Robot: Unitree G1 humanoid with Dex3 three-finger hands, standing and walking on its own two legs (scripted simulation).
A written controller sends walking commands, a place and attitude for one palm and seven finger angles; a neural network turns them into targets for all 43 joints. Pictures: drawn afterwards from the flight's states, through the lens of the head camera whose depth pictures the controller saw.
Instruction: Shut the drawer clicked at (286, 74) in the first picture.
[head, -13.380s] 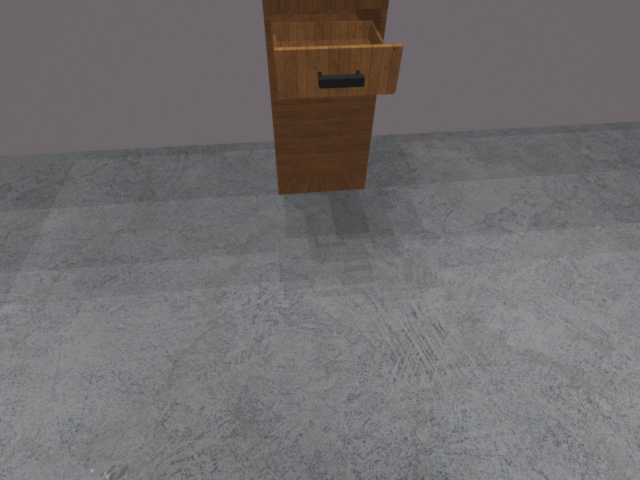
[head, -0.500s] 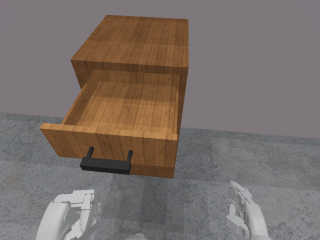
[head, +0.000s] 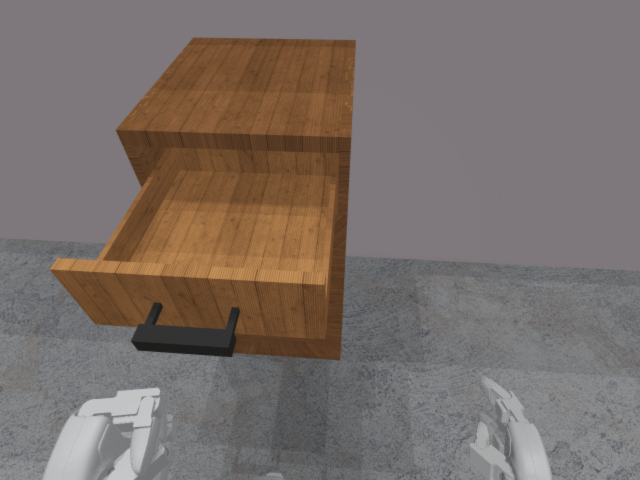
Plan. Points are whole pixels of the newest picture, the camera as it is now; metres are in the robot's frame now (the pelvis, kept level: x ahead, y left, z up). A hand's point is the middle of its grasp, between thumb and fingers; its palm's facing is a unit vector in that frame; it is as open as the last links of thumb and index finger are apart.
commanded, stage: bring the fist close to the handle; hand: left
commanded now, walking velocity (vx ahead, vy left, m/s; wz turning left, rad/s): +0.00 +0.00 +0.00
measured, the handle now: (190, 325) +0.32 +0.21 +0.01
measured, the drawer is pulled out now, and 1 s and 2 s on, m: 0.29 0.29 0.28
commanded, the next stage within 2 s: push the drawer shut in 1.36 s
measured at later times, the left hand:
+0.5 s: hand (177, 439) +0.16 +0.16 +0.05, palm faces +0.00 -1.00 -0.05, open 3.3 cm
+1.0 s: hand (199, 414) +0.20 +0.16 +0.01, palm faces -0.02 -1.00 -0.03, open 3.3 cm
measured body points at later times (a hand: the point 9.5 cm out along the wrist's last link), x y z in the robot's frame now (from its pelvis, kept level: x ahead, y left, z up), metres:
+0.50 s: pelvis +0.00 -0.01 -0.01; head +0.04 -0.01 +0.44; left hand +0.16 +0.22 +0.06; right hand +0.19 -0.25 -0.08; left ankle +0.04 +0.12 -0.68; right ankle -0.01 -0.10 -0.68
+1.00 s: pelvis -0.01 +0.01 -0.04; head +0.05 +0.02 +0.40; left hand +0.20 +0.22 +0.01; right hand +0.17 -0.22 -0.12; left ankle +0.04 +0.12 -0.68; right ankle -0.01 -0.10 -0.68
